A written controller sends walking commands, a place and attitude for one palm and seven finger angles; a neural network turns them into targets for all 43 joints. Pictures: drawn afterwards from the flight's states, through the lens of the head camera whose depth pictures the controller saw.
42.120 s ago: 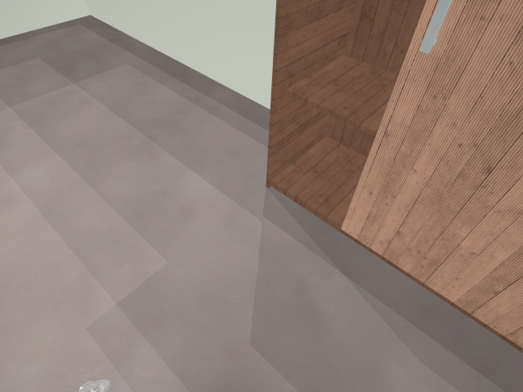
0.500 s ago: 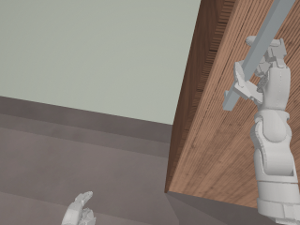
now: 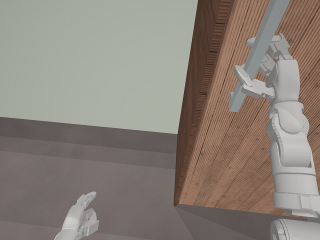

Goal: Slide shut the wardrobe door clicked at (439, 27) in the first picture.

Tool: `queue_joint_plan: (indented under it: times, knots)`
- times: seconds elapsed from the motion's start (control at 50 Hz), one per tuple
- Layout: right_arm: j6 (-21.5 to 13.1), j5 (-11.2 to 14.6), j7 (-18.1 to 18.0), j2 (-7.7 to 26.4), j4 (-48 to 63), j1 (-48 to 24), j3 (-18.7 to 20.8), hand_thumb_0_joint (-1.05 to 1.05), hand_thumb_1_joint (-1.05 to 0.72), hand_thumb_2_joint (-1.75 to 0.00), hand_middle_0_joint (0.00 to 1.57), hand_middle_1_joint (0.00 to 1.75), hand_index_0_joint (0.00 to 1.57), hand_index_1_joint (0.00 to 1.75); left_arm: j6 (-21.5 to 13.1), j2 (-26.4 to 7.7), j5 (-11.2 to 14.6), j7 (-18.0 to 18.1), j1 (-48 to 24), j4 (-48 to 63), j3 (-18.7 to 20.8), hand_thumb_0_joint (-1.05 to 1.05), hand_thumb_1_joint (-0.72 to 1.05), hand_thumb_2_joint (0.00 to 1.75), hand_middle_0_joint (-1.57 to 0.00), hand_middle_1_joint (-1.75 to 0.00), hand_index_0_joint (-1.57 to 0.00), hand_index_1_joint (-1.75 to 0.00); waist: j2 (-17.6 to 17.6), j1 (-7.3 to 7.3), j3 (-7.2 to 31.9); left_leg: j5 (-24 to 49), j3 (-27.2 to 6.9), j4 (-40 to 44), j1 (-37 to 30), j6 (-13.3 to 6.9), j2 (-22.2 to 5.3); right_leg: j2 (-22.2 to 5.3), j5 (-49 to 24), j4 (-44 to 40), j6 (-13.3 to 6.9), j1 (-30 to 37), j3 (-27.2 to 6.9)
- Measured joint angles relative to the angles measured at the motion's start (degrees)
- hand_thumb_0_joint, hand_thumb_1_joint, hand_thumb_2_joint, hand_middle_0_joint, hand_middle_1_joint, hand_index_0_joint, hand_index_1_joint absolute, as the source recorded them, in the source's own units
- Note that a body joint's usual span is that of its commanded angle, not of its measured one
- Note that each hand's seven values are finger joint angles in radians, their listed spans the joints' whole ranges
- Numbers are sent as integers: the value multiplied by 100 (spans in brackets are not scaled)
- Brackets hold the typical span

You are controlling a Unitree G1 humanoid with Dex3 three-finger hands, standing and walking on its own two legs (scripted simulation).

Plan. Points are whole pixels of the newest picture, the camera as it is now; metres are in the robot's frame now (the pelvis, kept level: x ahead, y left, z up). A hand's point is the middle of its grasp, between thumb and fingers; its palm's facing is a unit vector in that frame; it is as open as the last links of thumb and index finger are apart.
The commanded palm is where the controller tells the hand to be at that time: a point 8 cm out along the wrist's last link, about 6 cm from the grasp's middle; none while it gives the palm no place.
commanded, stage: loosen the grip on the handle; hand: right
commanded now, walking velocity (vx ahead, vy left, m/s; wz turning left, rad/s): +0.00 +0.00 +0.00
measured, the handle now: (252, 54) +0.42 -0.18 +0.28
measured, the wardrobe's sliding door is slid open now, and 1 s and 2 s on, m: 0.01 0.02 0.02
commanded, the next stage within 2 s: slip the hand off the handle in 0.44 s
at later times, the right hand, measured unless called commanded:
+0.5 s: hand (247, 83) +0.38 -0.17 +0.23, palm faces +0.17 +0.96 -0.22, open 15.2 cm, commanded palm +0.35 -0.21 +0.24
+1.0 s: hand (254, 83) +0.37 -0.18 +0.24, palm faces +0.15 +0.97 -0.19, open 15.1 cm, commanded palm +0.33 -0.27 +0.24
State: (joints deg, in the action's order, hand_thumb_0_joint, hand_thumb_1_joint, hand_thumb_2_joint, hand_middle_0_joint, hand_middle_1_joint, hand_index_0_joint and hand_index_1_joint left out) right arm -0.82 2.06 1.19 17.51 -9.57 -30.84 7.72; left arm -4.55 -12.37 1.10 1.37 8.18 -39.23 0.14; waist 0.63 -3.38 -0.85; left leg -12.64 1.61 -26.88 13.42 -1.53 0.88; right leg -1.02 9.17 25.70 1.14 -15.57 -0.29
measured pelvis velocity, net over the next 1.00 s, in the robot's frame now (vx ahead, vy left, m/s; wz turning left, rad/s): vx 0.05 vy -0.01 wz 0.07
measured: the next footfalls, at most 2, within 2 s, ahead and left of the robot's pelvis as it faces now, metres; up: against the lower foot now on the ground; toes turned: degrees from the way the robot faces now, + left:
none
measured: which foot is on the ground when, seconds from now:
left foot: down 0.00-1.00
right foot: down 0.00-1.00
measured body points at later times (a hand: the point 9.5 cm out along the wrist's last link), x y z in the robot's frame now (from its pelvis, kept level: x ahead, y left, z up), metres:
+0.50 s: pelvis +0.01 +0.00 -0.01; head +0.00 +0.01 +0.44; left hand +0.12 +0.26 -0.12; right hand +0.36 -0.22 +0.24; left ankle +0.02 +0.10 -0.74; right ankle +0.05 -0.13 -0.74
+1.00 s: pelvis +0.05 -0.01 -0.01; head +0.02 +0.01 +0.44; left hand +0.22 +0.22 -0.09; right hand +0.36 -0.24 +0.25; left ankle +0.02 +0.10 -0.74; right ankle +0.05 -0.13 -0.74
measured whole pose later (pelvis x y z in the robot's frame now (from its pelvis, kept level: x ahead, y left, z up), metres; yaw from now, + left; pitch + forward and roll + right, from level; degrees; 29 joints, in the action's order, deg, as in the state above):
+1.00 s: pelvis +0.05 -0.01 -0.01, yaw +4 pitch +0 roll +0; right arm -2.4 7.9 1.3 19.6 5.6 -11.3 14.5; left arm -3.7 -11.3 1.1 2.8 10.4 -35.7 -2.9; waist 2.0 -0.7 3.7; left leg -18.2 -2.4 -31.2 13.0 -0.8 1.5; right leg -0.8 16.5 30.5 0.1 -14.0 2.1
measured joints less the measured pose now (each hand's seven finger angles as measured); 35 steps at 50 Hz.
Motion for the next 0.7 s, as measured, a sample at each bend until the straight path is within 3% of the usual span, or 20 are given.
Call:
queue_joint_plan:
  times: [0.08, 0.14, 0.22, 0.3, 0.44, 0.6, 0.7]
  knots:
    - [-214, 261, -295, -193, -809, -21, 343, -9, -29, -57, 48, 140, 27, 122, -179, -80, 63, -5, 226, 36, -65, 1, 90, 90, -21, -30, -20, -30, 164, 254, 262, -26, -40, -174, 80, -3, 11, -14, 28, 113, -13, -32, 43]
    - [-608, 58, -597, -141, -1157, -27, 463, -5, -6, -48, 47, 140, 22, 123, -274, -74, 33, -13, 426, 78, -115, 1, 90, 90, -21, -30, -20, -30, 102, 405, 322, -114, -91, -418, 231, -28, 30, -33, 103, 265, -37, -117, 94]
    - [-1137, -272, -760, 110, -1381, -77, 473, -2, 22, -35, 44, 137, 17, 122, -330, -100, 2, -23, 724, 68, -110, 1, 90, 90, -21, -30, -20, -30, -30, 476, 295, -213, -131, -683, 455, -68, 96, -69, 261, 544, -53, -322, 86]
    - [-1382, -281, -575, 296, -1286, -24, 410, -1, 39, -28, 45, 134, 14, 118, -295, -204, 33, 22, 951, -92, -38, 1, 90, 90, -21, -30, -20, -30, -20, 432, 237, -269, -116, -762, 543, -71, 159, -90, 376, 757, -56, -472, 0]
    - [-1441, 46, -231, 315, -876, 238, 173, -1, 52, -22, 45, 127, 14, 108, -321, -300, 109, 162, 987, -394, 42, 1, 90, 90, -20, -30, -20, -30, 114, 287, 274, -326, -77, -663, 468, -11, 140, -47, 478, 840, -56, -507, -84]
    - [-1217, 146, -164, 84, -25, 747, 6, -1, 55, -20, 44, 124, 17, 100, -500, -131, 56, 189, 511, -207, -109, 1, 90, 90, -20, -30, -20, -30, 99, 119, 335, -409, -178, -530, 264, 82, 13, 74, 555, 671, -121, -273, 20]
    - [-874, 227, -26, 27, 494, 1058, 48, -1, 55, -20, 44, 123, 19, 100, -499, 30, 10, 152, 183, 81, -236, 1, 90, 90, -21, -30, -20, -30, 94, 82, 378, -470, -252, -490, 139, 124, -34, 119, 612, 587, -158, -112, 95]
